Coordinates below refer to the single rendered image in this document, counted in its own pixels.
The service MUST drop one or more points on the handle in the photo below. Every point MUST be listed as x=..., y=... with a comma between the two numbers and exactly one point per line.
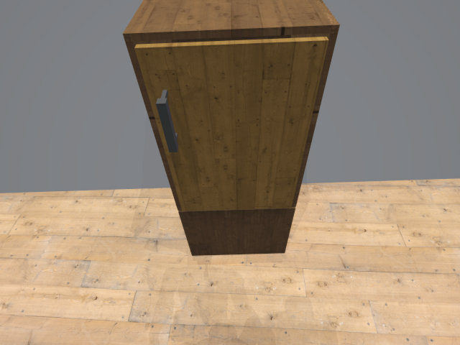
x=167, y=123

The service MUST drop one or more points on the cupboard door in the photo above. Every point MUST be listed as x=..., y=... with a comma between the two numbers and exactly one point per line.
x=242, y=110

